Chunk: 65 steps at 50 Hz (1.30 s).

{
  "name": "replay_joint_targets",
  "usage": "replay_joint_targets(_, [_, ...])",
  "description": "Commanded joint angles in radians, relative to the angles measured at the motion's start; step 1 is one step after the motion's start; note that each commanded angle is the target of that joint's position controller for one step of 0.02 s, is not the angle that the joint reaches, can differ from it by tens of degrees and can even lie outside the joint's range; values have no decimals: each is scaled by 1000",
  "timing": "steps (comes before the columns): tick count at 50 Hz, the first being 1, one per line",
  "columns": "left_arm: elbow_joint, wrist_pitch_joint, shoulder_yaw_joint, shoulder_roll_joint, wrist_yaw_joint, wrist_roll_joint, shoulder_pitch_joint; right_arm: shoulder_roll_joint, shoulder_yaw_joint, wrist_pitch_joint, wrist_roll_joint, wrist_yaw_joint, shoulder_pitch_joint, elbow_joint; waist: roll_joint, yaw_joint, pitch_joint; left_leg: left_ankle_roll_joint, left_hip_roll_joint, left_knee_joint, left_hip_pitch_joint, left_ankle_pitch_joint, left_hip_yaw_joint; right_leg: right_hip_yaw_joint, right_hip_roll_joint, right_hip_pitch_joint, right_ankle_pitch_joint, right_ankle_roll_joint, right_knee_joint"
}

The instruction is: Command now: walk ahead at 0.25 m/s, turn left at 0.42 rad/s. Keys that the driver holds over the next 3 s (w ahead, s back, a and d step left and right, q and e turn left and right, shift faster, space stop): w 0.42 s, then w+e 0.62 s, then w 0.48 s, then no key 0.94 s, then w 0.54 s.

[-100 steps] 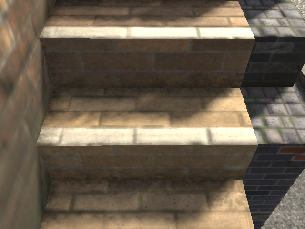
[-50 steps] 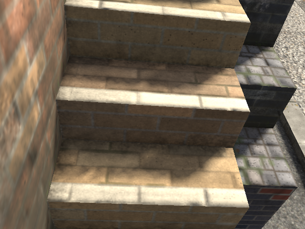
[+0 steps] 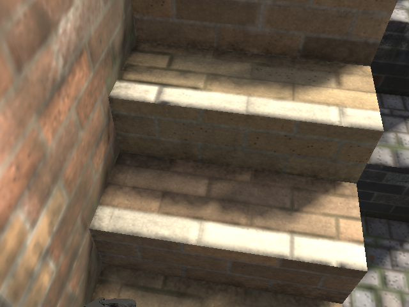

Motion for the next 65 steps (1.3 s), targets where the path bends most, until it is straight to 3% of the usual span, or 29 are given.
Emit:
replay_joint_targets(1, [93,25,57,119,23,-63,258,-104,-34,-38,-17,9,-15,-103,206,11,-36,3,295,-651,-70,-501,-510,-130,-27,325,21,-98,-340])
replay_joint_targets(5, [163,-20,73,74,19,-40,298,-96,-62,-64,52,37,56,-64,-71,42,-15,-3,237,-357,-4,-527,-264,-138,-6,594,29,-199,-913])
replay_joint_targets(7, [166,-36,84,126,28,-11,336,-58,-39,-91,86,55,-23,-89,-195,102,-18,-42,109,105,-79,-239,0,371,-268,535,-330,-334,-1158])
replay_joint_targets(9, [169,-44,117,166,19,-1,239,-125,-57,-111,62,44,65,-42,-89,59,22,-97,131,565,-71,-154,-1,548,-372,342,-316,-440,-1251])
replay_joint_targets(11, [208,-41,124,205,25,-13,259,-118,-50,-116,47,55,88,-38,15,31,18,-94,148,733,-161,-142,13,404,-325,388,-242,-365,-1179])
replay_joint_targets(12, [155,-14,115,176,24,-14,205,-116,-48,-97,53,41,126,-49,-66,31,45,-94,172,668,-121,-206,44,229,-231,361,-166,-363,-1058])
replay_joint_targets(14, [159,2,93,142,52,20,284,-73,-6,-110,61,43,0,-104,18,87,114,-84,209,129,-81,-342,145,73,-149,393,-84,-330,-1025])
replay_joint_targets(17, [218,28,99,155,64,-8,324,-28,14,-80,118,-1,150,-7,-121,52,60,-101,172,-501,453,-34,407,-21,-24,205,3,-291,-871])
replay_joint_targets(18, [219,16,76,118,36,-19,336,-66,12,-92,138,-10,217,27,-95,36,-69,-106,269,-564,625,94,210,-27,-12,183,87,-248,-656])
replay_joint_targets(19, [166,-12,60,59,15,-5,250,-132,7,-105,100,-14,306,33,-12,-31,-144,-83,479,-484,831,160,-92,-41,-31,-74,-33,-174,-358])
replay_joint_targets(20, [135,-14,81,96,9,-10,312,-272,-50,-99,44,-36,380,13,217,-82,-209,139,770,-572,724,46,-517,-30,-49,-120,-15,-111,-117])
replay_joint_targets(21, [125,4,106,144,26,1,256,-268,-65,-101,55,-39,343,39,63,-62,-107,204,815,-654,632,-58,-622,-17,-19,-210,21,-50,227])
replay_joint_targets(24, [76,29,87,51,42,28,94,-213,-38,-137,49,-23,291,94,22,-4,77,119,624,-586,542,42,-234,33,3,-472,158,-63,713])
replay_joint_targets(27, [63,61,59,-37,11,14,-10,-69,2,-185,39,25,355,166,91,4,33,68,539,-505,573,44,-66,28,37,-601,146,-142,1002])
replay_joint_targets(32, [-135,76,12,-47,-27,-30,-311,-58,21,-198,20,41,316,182,94,36,224,-7,543,-698,343,-114,128,29,-58,-743,57,-158,737])
replay_joint_targets(34, [-195,86,-16,-44,-41,-85,-346,-120,7,-190,67,8,304,180,201,26,261,30,565,-946,242,112,207,-163,-151,-478,-36,-173,275])
replay_joint_targets(37, [-119,100,-12,-57,-15,-52,-77,-238,-10,-195,126,-14,302,153,204,56,-9,33,588,-734,403,1283,399,-293,-103,13,-183,-259,158])
replay_joint_targets(39, [-68,87,39,81,-16,-4,139,-354,-49,-163,118,34,294,90,94,139,-369,38,579,-211,502,1720,312,-258,60,435,-188,-298,-174])
replay_joint_targets(40, [-58,82,81,170,-32,-5,247,-403,-71,-175,129,69,234,49,149,210,-463,3,544,98,393,1470,262,-103,57,671,-155,-284,-411])
replay_joint_targets(41, [-35,74,110,265,-22,-24,243,-277,-56,-185,75,119,105,-84,-163,190,-451,-71,281,505,-96,249,214,539,-179,826,-396,-363,-805])
replay_joint_targets(42, [-58,66,158,338,3,-37,193,-138,-35,-193,33,121,-12,-148,-210,198,-474,-79,209,1039,-301,78,-1,857,-318,822,-379,-355,-979])
replay_joint_targets(45, [73,-6,136,199,-6,-28,173,7,7,-185,-3,80,-120,-227,-93,86,-64,-27,254,1445,-532,101,-20,589,-247,465,-112,-224,-893])
replay_joint_targets(49, [109,-46,112,130,-25,-13,163,8,32,-124,27,55,-25,-229,16,-59,101,-59,260,1401,-591,58,33,316,-195,262,148,-110,-919])
replay_joint_targets(53, [187,-101,109,155,-39,18,254,69,45,-115,45,36,-155,-251,-48,-1,76,-36,192,1735,-850,40,114,208,-164,397,349,-53,-916])
replay_joint_targets(56, [223,-94,112,159,-34,4,333,44,54,-92,62,65,-302,-306,-65,56,104,-53,198,1447,-770,50,258,157,-119,350,443,-30,-1031])
replay_joint_targets(59, [221,-70,121,189,23,-12,314,40,61,-73,84,55,-279,-328,-193,17,33,-30,244,1045,-501,18,287,78,-186,467,990,-105,-1191])
replay_joint_targets(61, [209,-84,123,244,59,-54,277,-2,56,-65,111,63,-194,-249,-121,-31,-135,15,196,622,-70,-91,375,-59,-228,501,1790,-101,-1157])
replay_joint_targets(64, [242,-111,152,358,17,-79,241,-92,17,-88,78,68,127,-95,-247,-161,-339,10,131,149,262,-215,184,-50,-264,751,1919,-173,-733])
replay_joint_targets(65, [235,-115,133,259,1,-42,325,-181,-10,-87,34,80,191,-19,-9,-102,-289,56,242,-54,292,-267,-152,-48,-169,653,1489,-163,-433])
